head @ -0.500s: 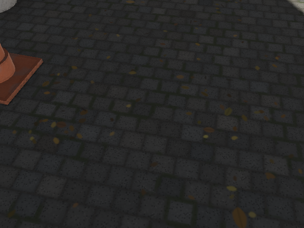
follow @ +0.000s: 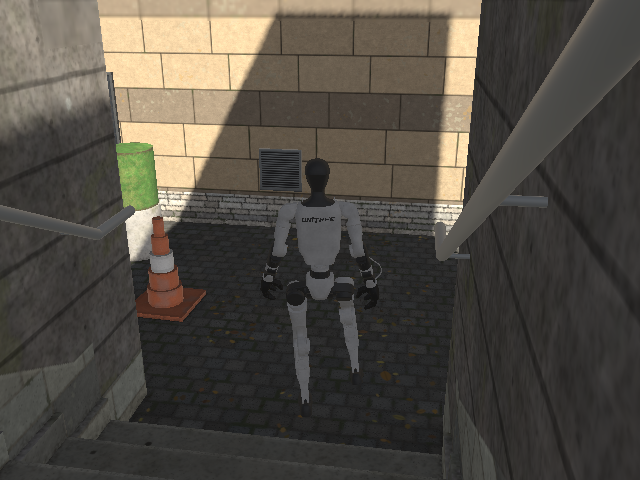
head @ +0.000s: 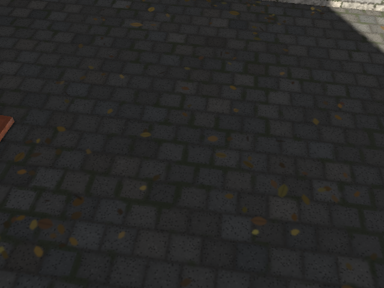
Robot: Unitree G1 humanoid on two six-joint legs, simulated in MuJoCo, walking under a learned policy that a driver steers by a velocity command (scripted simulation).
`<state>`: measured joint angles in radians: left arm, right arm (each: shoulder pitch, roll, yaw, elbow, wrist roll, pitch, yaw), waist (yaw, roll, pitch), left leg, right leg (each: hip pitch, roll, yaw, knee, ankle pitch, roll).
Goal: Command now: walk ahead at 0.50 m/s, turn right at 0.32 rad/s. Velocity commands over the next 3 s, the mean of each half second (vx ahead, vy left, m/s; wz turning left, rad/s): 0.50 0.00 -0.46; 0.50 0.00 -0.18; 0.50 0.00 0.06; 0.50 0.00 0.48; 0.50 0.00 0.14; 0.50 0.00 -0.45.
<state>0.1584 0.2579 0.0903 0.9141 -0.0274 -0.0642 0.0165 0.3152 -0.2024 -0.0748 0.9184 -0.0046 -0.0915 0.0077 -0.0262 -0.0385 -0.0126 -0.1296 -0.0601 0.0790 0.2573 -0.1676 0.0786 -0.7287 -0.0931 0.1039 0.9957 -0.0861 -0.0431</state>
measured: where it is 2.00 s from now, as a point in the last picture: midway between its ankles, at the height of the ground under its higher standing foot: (251, 164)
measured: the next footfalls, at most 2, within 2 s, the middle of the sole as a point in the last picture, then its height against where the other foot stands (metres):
right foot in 0.28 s outside the picture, level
left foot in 0.76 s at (196, 251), level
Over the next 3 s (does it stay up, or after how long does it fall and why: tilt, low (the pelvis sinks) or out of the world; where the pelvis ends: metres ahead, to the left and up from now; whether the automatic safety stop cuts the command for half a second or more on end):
stays up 1.63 -0.27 -0.01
